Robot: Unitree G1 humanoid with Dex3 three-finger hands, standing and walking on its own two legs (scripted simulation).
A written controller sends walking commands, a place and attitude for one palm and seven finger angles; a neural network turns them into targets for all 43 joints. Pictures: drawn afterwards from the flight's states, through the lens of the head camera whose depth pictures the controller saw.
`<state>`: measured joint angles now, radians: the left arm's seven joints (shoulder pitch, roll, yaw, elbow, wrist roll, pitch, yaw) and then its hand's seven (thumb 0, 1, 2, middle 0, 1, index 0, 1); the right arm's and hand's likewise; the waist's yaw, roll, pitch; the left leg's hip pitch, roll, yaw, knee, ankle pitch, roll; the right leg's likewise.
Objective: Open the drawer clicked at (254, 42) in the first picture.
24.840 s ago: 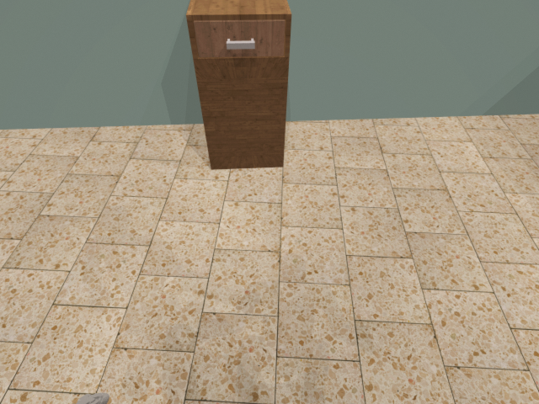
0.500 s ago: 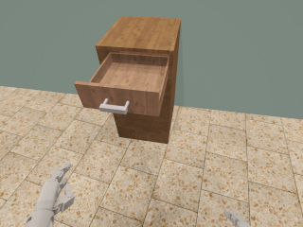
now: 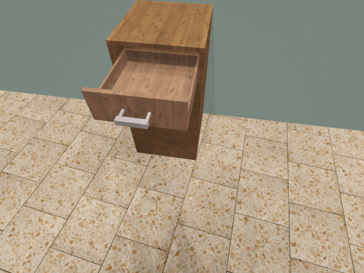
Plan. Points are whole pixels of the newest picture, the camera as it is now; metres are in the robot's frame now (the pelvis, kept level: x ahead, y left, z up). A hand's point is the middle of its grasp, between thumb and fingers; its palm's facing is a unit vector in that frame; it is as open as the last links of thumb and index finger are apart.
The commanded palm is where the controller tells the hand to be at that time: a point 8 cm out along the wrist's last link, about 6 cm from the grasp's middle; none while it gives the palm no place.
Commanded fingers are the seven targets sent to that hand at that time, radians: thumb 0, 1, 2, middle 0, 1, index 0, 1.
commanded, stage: let the arm hang, fingers relaxed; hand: left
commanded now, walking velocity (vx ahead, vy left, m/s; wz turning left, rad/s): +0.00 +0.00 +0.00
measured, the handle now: (133, 117) +0.59 +0.21 -0.07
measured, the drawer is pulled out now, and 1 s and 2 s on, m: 0.30 0.30 0.30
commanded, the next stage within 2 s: look to check the result in 0.46 s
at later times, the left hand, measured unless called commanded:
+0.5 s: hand out of the picture +0.01 +0.17 -0.18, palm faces +0.02 -0.98 -0.19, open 7.3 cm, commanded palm none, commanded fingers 0.00 0.90 0.90 -0.20 -0.30 -0.20 -0.30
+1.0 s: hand out of the picture +0.02 +0.17 -0.17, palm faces +0.01 -0.98 -0.21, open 7.3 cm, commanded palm none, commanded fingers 0.00 0.90 0.90 -0.20 -0.30 -0.20 -0.30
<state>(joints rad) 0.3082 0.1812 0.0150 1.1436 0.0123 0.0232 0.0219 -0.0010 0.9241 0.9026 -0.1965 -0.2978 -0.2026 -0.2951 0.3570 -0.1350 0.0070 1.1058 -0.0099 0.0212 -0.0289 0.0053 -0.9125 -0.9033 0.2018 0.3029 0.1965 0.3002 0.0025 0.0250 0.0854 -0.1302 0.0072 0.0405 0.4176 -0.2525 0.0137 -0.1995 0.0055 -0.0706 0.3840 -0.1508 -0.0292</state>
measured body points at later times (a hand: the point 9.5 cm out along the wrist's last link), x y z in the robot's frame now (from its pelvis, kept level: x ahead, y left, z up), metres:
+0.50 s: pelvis +0.00 +0.00 +0.00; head +0.02 +0.00 +0.45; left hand +0.01 +0.22 -0.16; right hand -0.02 -0.20 -0.16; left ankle -0.01 +0.11 -0.74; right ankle +0.04 -0.10 -0.74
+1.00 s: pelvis +0.01 -0.01 +0.00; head +0.03 -0.02 +0.45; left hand +0.02 +0.22 -0.15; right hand -0.01 -0.22 -0.17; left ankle -0.01 +0.11 -0.74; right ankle +0.04 -0.10 -0.74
